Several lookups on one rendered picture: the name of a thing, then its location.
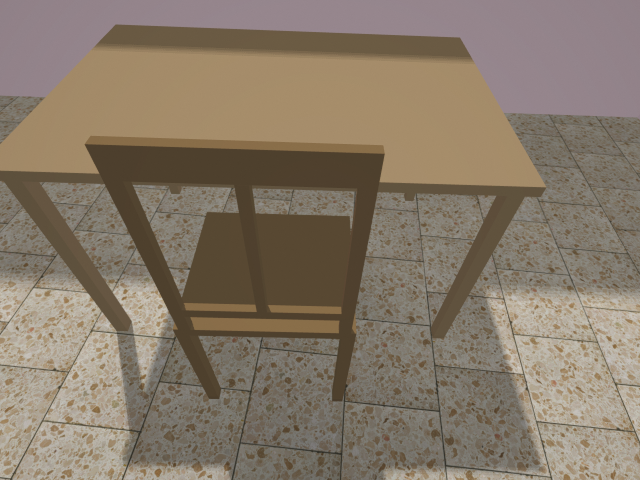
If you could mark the table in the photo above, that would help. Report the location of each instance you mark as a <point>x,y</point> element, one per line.
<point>421,97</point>

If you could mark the chair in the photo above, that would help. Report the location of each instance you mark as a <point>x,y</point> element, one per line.
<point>253,275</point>

